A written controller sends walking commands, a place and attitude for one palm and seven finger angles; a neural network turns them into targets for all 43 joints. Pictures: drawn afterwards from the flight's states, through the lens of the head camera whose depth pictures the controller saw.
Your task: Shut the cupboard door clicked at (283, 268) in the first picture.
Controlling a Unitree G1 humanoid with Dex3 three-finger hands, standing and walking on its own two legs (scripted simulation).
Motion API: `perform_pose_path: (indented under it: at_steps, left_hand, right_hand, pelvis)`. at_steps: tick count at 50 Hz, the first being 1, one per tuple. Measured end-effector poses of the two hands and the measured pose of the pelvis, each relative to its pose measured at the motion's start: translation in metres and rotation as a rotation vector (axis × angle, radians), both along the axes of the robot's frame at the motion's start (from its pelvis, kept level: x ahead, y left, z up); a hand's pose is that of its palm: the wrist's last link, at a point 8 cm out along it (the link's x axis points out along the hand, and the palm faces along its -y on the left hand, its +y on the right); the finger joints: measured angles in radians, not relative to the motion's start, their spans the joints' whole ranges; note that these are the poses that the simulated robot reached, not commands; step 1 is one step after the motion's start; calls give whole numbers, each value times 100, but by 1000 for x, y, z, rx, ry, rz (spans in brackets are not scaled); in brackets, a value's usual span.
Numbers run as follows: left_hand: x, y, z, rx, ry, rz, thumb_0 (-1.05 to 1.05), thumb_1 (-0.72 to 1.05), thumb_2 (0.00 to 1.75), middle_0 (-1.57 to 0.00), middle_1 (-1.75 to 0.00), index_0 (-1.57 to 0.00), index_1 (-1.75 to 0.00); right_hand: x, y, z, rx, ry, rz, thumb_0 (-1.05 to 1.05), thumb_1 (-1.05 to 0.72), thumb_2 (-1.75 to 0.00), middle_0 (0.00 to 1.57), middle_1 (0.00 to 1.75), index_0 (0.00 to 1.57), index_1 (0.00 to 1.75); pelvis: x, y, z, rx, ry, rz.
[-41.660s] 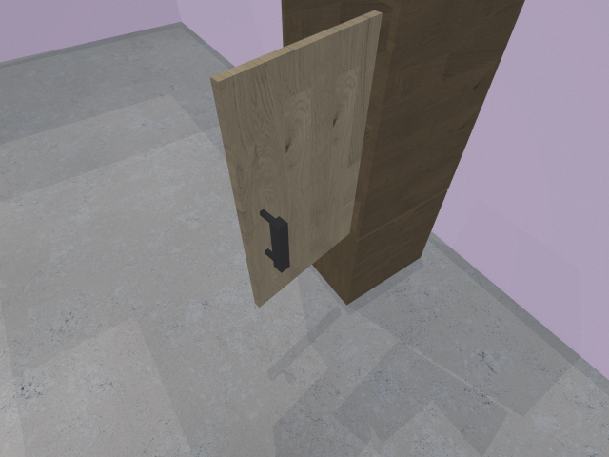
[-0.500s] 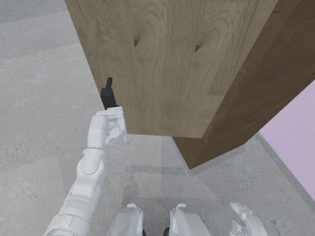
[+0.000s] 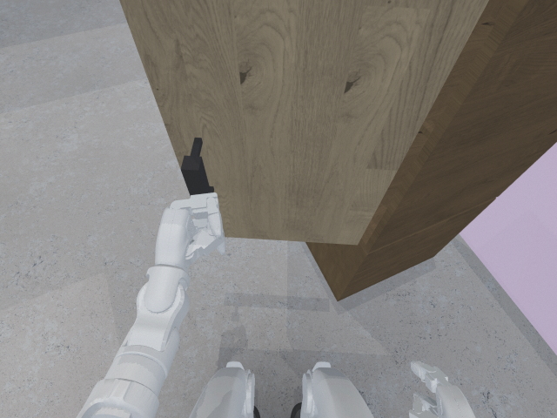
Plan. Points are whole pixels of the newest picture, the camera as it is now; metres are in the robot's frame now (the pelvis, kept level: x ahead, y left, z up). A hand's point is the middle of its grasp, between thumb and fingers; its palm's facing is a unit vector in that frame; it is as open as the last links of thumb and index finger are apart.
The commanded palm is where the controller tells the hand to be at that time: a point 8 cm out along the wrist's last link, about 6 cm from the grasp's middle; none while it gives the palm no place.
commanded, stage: push the door shut along its arc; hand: left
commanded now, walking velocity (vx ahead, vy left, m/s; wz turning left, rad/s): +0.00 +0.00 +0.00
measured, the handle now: (202, 180) +0.46 +0.13 +0.02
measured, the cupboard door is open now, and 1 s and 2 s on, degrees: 63 43 25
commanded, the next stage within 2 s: pull the fist back off the door in 1.78 s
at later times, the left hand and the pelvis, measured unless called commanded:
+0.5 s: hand (222, 196) +0.43 +0.09 +0.03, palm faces -0.19 -0.98 -0.06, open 3.1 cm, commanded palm +0.43 +0.13 +0.03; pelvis -0.01 +0.01 -0.01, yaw +0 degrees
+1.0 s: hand (246, 169) +0.48 +0.06 +0.03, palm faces -0.33 -0.94 -0.07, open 3.1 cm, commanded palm +0.49 +0.09 +0.03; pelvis -0.02 +0.02 -0.02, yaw -1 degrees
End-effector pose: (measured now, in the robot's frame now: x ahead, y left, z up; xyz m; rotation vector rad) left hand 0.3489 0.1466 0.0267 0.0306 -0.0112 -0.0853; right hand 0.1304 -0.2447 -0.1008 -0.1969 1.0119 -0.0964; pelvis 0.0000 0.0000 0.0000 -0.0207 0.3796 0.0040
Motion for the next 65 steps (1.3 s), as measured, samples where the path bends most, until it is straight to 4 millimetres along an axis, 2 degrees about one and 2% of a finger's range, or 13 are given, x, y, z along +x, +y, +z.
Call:
perform_pose_path:
  at_steps: [5, 10, 30, 36, 46, 53, 61, 65]
  left_hand:
    - [13, 0, 1, 17, -4, -28, 1, 90, 90, -130, -150, -130, -150]
    - [28, 1, 3, 16, -4, -45, 1, 90, 90, -132, -150, -130, -150]
    - [84, 3, 4, 25, 17, -126, 1, 90, 90, -132, -150, -132, -150]
    - [95, -4, 3, 24, 22, -166, 1, 90, 90, -131, -150, -131, -150]
    - [119, -18, 4, 48, 27, -226, 1, 90, 90, -129, -150, -130, -150]
    - [139, -35, 6, 45, 37, -267, 1, 90, 90, -129, -150, -130, -150]
    - [162, -68, 10, 29, 40, -325, 1, 90, 90, -130, -150, -130, -150]
    - [172, -73, 9, 31, 41, -324, 0, 88, 91, -130, -150, -130, -149]
  right_hand:
    - [-2, 1, -2, -4, 3, -1, 1, -91, -90, 20, 30, 20, 29]
    - [-14, -1, -5, -10, 32, -15, 1, -91, -90, 20, 30, 20, 29]
    - [-97, -12, -16, -56, 233, -108, 1, -91, -90, 20, 30, 20, 29]
    - [-113, -9, -17, -59, 268, -126, 0, -91, -90, 20, 30, 20, 29]
    - [-127, -5, -21, -65, 303, -146, 0, -91, -90, 20, 30, 20, 29]
    - [-138, -3, -24, -72, 322, -163, 0, -90, -90, 20, 30, 20, 29]
    - [-155, -3, -28, -63, 359, -205, 0, -90, -90, 20, 30, 20, 29]
    - [-166, -3, -31, -56, 377, -223, 0, -91, -90, 20, 30, 20, 29]
  pelvis:
    - [-3, 0, -1, -3, 1, 5]
    - [-5, 0, -3, -6, 9, 7]
    - [-13, 8, -11, -24, 48, 11]
    - [-14, 12, -14, -29, 56, 10]
    - [-16, 16, -21, -41, 81, 9]
    - [-16, 16, -27, -47, 107, 6]
    - [-15, 13, -33, -43, 130, -11]
    - [-14, 10, -37, -39, 143, -20]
